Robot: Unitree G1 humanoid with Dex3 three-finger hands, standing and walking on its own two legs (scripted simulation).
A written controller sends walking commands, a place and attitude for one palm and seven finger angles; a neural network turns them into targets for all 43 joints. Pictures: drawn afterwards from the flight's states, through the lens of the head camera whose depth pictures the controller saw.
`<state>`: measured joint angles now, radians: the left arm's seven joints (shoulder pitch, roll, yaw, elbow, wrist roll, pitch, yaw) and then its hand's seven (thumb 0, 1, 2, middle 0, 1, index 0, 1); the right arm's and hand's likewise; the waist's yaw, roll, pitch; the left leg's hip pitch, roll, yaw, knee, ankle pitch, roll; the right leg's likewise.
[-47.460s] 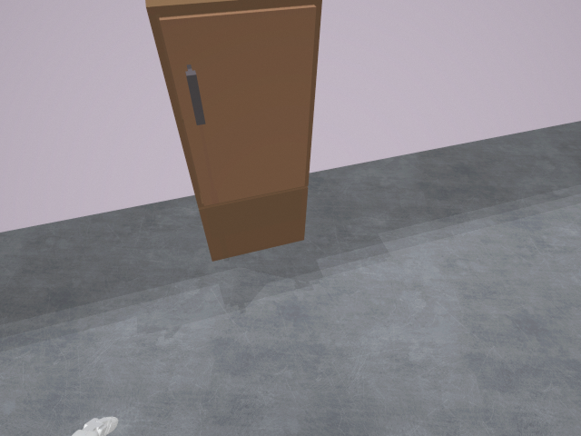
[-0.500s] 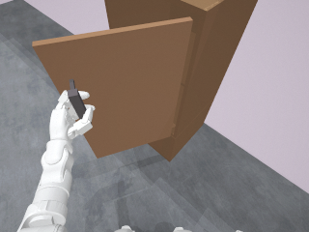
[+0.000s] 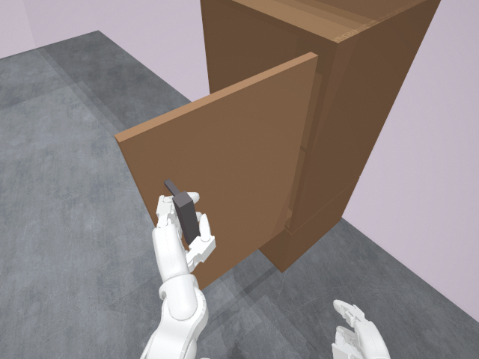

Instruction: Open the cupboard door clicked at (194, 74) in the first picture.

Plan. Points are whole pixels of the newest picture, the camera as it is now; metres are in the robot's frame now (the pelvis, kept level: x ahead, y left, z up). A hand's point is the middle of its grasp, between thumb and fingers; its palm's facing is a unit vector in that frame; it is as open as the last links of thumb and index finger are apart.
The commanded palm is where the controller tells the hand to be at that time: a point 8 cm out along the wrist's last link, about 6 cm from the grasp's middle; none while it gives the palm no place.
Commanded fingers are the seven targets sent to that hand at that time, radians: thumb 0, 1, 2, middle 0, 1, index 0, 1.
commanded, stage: pull the door open along its arc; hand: left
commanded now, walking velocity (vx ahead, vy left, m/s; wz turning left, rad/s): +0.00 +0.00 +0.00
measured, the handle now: (182, 214) +0.34 +0.12 +0.06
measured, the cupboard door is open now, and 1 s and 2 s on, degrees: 87 93 97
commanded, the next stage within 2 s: open thumb and fingers to let go in 0.14 s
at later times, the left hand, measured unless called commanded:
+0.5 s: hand (222, 252) +0.28 +0.05 +0.06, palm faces +0.41 -0.91 -0.04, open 7.3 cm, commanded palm +0.23 +0.08 +0.06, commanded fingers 0.00 -0.08 0.48 -0.33 -1.25 -0.33 -1.25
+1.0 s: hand (221, 250) +0.28 +0.05 +0.06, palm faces +0.36 -0.93 -0.02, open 14.8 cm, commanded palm +0.23 +0.08 +0.06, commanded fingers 0.00 -0.50 0.30 -0.16 -0.35 -0.16 -0.35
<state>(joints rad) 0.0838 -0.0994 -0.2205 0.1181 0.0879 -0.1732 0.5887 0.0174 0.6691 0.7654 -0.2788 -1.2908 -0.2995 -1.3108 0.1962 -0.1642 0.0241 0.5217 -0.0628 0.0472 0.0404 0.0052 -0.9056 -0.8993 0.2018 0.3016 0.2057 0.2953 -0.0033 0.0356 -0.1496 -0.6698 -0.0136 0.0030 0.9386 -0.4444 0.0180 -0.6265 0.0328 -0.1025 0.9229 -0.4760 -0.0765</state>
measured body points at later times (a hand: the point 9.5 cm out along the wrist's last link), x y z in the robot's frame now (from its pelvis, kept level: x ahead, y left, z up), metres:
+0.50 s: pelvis -0.01 -0.04 +0.00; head +0.02 -0.07 +0.45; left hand +0.25 +0.09 +0.07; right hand +0.18 -0.25 -0.10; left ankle +0.01 +0.11 -0.69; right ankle -0.01 -0.07 -0.69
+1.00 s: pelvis +0.00 -0.03 +0.00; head +0.03 -0.05 +0.45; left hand +0.25 +0.10 +0.06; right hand +0.18 -0.24 -0.10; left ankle +0.01 +0.11 -0.69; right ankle -0.01 -0.07 -0.69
